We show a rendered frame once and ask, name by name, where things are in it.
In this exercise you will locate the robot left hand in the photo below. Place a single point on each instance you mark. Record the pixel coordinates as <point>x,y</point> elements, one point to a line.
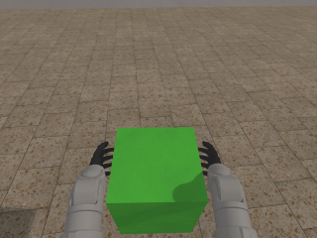
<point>98,158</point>

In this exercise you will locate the robot left forearm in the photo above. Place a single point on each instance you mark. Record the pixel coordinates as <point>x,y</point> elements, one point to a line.
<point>85,205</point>

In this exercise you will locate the robot right forearm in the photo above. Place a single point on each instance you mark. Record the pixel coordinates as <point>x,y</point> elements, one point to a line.
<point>229,204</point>

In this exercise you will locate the carton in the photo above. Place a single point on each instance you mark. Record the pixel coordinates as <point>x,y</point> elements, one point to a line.
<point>156,183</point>

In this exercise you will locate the robot right hand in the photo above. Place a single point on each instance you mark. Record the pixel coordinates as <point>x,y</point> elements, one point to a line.
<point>211,158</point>

